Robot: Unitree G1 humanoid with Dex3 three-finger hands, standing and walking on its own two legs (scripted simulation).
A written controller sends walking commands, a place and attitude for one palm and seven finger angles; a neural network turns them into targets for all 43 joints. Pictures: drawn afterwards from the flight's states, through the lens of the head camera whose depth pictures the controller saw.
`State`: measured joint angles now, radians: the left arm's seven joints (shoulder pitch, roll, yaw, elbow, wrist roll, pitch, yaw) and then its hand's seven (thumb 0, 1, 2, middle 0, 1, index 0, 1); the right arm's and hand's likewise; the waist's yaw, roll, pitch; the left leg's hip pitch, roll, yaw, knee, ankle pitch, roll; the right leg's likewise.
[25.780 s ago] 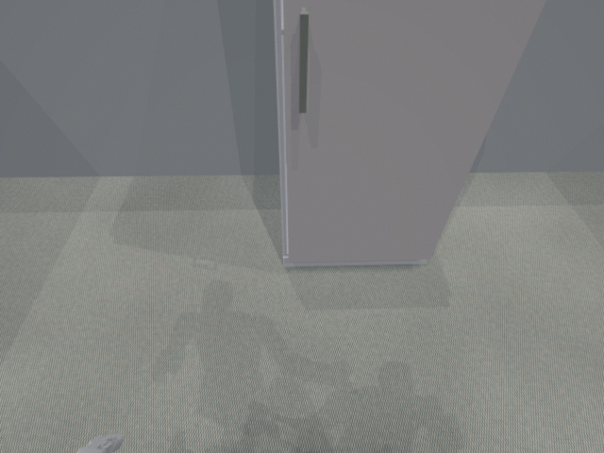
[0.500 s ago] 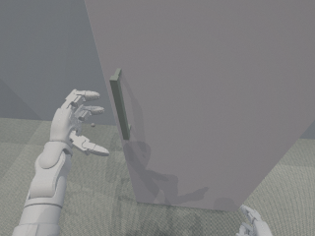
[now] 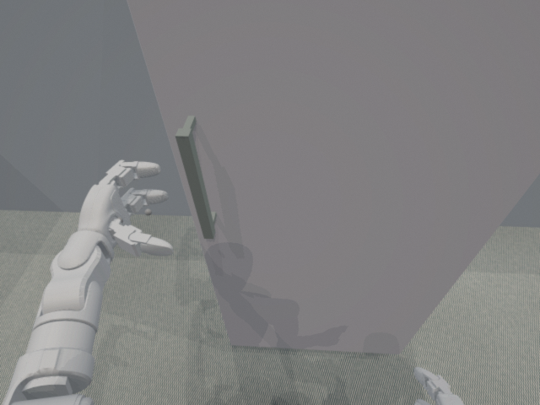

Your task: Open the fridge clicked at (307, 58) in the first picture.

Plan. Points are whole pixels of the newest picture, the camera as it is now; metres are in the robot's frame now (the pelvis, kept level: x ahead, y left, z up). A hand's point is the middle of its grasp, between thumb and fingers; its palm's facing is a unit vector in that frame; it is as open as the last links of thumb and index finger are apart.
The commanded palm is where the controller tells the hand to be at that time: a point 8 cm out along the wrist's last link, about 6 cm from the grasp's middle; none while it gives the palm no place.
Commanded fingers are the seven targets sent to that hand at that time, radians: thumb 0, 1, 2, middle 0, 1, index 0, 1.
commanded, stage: move the hooked fingers beside the handle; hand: left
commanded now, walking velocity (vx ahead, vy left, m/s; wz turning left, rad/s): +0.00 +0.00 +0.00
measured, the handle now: (201, 183) +0.42 +0.12 +0.12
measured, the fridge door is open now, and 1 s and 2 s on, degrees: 0 0 0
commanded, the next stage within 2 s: feel for the door with the fingertips in 1.38 s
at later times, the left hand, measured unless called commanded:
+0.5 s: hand (154, 220) +0.34 +0.17 +0.12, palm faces -0.04 -1.00 -0.01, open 14.0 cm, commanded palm +0.33 +0.23 +0.13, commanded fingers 0.00 -0.50 0.30 -0.30 -1.20 -0.30 -1.20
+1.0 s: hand (145, 199) +0.37 +0.19 +0.14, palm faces +0.00 -1.00 -0.03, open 14.0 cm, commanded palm +0.33 +0.23 +0.13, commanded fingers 0.00 -0.50 0.30 -0.30 -1.20 -0.30 -1.20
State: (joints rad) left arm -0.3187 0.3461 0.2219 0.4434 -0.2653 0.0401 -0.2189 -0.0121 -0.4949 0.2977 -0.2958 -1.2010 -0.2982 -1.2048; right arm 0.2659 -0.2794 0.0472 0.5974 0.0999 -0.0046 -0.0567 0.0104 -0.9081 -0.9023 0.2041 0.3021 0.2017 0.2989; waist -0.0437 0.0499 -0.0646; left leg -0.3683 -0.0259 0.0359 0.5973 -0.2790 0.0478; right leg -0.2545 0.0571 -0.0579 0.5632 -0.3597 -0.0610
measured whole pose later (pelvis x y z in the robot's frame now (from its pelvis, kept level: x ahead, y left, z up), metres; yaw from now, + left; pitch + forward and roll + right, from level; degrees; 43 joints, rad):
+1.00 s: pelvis +0.00 +0.01 +0.00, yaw +0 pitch +2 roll -1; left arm -0.33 0.31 0.19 0.37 -0.24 -0.01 -0.16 -0.01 -0.49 0.30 -0.30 -1.20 -0.30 -1.20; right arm 0.25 -0.26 0.05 0.61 0.09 -0.01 -0.05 0.01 -0.91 -0.90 0.20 0.30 0.20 0.30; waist -0.03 0.04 -0.05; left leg -0.34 -0.04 0.04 0.58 -0.28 0.06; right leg -0.23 0.05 -0.05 0.55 -0.36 -0.05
